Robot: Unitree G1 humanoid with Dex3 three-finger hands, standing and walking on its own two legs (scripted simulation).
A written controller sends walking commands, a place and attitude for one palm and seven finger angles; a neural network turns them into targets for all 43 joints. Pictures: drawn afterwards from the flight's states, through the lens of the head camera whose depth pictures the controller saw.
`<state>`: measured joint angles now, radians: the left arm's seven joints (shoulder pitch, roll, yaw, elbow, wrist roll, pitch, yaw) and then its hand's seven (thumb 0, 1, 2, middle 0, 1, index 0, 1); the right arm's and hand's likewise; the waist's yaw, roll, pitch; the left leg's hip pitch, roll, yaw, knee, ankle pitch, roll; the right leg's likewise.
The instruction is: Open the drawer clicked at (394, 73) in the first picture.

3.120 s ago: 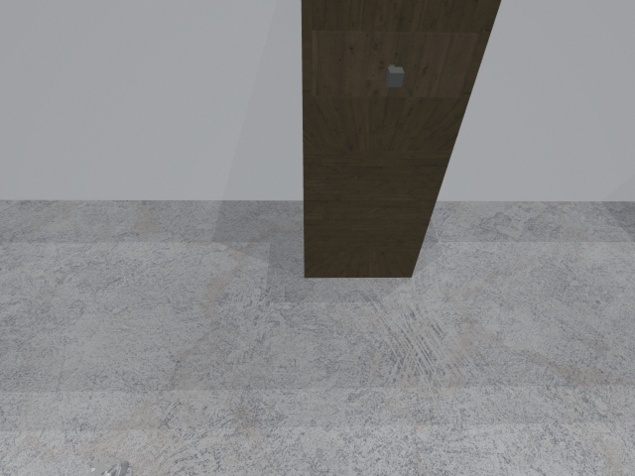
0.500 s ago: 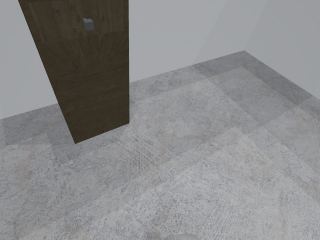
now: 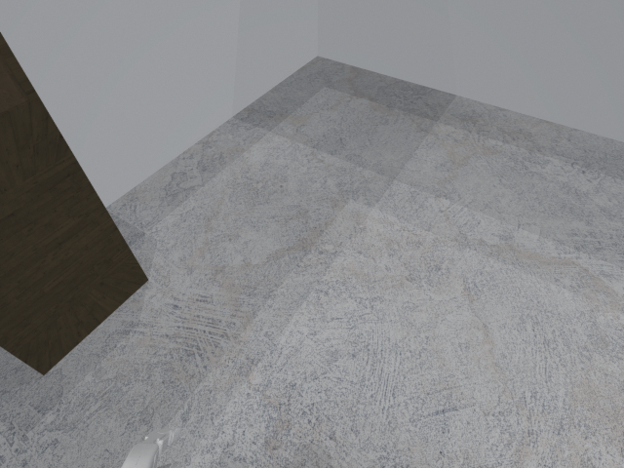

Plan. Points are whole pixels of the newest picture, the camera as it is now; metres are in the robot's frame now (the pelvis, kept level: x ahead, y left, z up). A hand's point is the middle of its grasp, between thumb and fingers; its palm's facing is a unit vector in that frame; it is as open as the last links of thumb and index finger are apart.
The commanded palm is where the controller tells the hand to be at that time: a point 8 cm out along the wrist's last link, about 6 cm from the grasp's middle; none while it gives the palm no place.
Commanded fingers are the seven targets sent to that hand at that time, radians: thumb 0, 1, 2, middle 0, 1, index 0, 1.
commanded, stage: walk to a spot facing it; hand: left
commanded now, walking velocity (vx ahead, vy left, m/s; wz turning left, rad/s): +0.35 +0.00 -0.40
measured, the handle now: out of the picture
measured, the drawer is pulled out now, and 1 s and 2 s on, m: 0.00 0.00 0.00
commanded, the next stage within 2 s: turn to face it in 1.04 s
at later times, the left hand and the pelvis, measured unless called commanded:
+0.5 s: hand (153, 450) +0.19 +0.25 -0.18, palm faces -0.12 -0.98 -0.13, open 7.4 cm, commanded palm none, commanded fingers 0.00 0.90 0.90 -0.20 -0.30 -0.20 -0.30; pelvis +0.19 +0.06 +0.01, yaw -13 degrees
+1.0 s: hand (258, 262) +0.53 +0.12 -0.16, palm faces -0.49 -0.86 -0.13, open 7.4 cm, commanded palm none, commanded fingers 0.00 0.90 0.90 -0.20 -0.30 -0.20 -0.30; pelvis +0.35 +0.03 +0.01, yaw -29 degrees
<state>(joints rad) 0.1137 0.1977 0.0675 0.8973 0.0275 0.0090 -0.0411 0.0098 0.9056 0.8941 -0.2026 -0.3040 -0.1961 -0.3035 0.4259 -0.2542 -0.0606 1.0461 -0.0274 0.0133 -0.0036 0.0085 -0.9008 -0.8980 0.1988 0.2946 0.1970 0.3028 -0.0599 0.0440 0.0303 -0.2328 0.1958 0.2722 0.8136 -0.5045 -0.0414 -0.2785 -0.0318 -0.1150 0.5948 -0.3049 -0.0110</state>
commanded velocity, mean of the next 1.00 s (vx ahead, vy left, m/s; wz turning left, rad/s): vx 0.25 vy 0.00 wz -0.49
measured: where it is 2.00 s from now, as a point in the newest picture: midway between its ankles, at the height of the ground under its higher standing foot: (331, 398)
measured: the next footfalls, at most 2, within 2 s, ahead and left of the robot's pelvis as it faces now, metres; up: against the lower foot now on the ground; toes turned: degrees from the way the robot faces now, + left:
left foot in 0.36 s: +0.31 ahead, +0.12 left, +0.00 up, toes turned +0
right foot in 1.08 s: +0.43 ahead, -0.13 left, +0.00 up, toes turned -40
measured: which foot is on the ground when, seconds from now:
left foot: up 0.00-0.34, down 0.36-1.00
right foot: down 0.00-0.38, up 0.40-1.00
